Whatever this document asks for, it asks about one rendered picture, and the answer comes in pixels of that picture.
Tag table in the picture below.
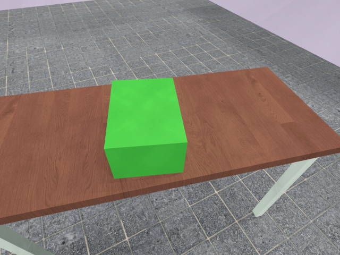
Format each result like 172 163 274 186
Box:
0 67 340 255

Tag carton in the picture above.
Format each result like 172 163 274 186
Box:
104 78 188 179

